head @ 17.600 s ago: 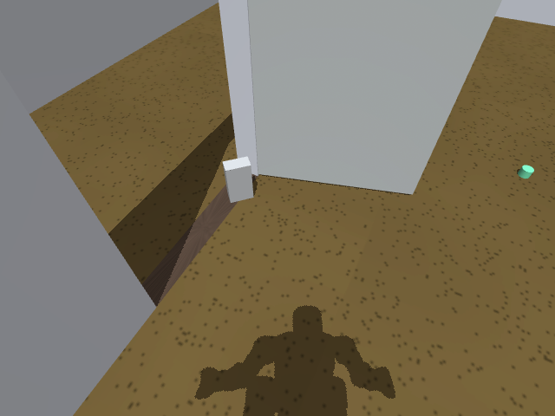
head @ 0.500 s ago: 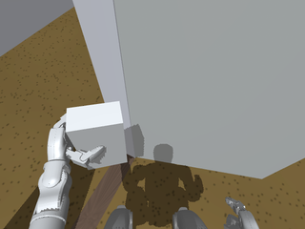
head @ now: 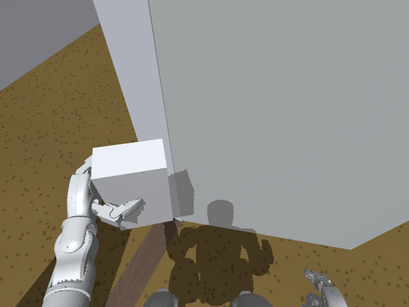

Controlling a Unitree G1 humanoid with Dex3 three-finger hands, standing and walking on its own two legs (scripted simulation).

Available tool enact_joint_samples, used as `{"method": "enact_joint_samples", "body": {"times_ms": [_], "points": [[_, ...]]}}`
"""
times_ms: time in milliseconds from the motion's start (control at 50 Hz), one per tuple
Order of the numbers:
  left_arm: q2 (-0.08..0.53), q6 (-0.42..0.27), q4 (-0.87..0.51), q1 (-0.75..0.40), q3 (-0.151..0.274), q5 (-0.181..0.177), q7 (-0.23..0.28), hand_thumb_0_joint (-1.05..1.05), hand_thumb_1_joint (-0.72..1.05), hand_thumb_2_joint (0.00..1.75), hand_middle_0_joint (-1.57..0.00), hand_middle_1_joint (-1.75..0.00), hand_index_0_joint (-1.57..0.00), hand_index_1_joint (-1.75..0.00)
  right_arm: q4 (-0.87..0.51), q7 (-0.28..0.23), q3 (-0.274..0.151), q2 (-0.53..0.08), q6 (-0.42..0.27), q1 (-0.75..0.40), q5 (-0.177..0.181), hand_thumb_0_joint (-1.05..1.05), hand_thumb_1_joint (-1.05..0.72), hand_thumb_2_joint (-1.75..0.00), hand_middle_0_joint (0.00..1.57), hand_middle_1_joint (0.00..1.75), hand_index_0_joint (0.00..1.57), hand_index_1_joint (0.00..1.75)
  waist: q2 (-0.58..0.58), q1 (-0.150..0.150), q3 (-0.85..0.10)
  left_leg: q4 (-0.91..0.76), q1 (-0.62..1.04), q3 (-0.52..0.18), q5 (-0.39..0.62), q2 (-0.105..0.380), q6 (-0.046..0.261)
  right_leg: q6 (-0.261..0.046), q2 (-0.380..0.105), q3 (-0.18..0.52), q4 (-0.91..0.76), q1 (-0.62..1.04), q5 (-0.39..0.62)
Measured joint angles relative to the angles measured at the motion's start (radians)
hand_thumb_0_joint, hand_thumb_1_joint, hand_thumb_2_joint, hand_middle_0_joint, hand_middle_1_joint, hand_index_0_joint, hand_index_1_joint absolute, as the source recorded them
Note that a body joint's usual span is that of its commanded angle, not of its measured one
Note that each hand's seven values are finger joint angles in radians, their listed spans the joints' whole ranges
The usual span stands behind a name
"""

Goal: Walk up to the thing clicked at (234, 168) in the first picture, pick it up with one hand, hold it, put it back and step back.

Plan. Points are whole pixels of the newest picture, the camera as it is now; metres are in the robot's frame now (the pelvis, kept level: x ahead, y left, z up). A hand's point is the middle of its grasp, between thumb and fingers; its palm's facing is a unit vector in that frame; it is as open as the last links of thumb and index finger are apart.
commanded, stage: hold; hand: left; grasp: from the side
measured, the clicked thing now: (139, 189) +0.34 +0.14 +0.01
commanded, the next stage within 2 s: none
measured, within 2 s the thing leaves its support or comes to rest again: neither
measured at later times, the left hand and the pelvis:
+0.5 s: hand (112, 187) +0.32 +0.18 +0.06, palm faces +0.08 -1.00 -0.03, open 10.4 cm; pelvis +0.00 +0.00 +0.01, yaw +0 degrees
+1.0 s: hand (115, 191) +0.31 +0.17 +0.06, palm faces +0.07 -1.00 -0.03, open 10.4 cm; pelvis +0.00 +0.00 +0.02, yaw +0 degrees
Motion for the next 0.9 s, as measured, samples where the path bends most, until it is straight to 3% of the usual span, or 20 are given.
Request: {"method": "enact_joint_samples", "body": {"times_ms": [720,900], "points": [[-0.012,0.011,0.003,0.006,-0.026,0.012,0.02,0.0,-0.46,1.09,-0.71,-1.03,-0.72,-1.01,0.003,0.006,0.0,0.003,0.006,-0.001,0.005,0.01,-0.93,-0.9,0.2,0.29,0.2,0.3,0.001,0.012,0.031,-0.11,0.139,0.01,0.047,-0.007,0.003,0.004,-0.005,0.007,-0.106,0.135,0.047],[-0.01,-0.004,0.006,0.008,-0.014,0.011,0.015,0.0,-0.46,1.09,-0.71,-1.03,-0.72,-1.01,0.003,0.008,-0.002,0.001,0.005,-0.008,0.005,0.01,-0.93,-0.9,0.2,0.29,0.2,0.3,-0.001,0.012,0.045,-0.127,0.146,0.009,0.061,-0.007,-0.001,0.0,-0.005,0.006,-0.114,0.139,0.056]]}}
